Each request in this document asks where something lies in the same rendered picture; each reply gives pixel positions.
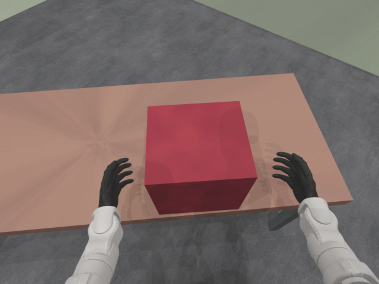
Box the table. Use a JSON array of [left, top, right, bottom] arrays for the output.
[[0, 73, 353, 236]]

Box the carton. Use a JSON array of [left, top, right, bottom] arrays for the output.
[[144, 101, 258, 215]]

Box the left robot hand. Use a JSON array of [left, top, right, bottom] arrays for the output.
[[98, 158, 134, 208]]

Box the right robot hand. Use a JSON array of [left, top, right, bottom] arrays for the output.
[[272, 152, 318, 203]]

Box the robot left forearm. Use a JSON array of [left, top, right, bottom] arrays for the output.
[[65, 206, 123, 284]]

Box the robot right forearm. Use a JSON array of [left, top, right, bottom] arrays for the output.
[[298, 197, 379, 284]]

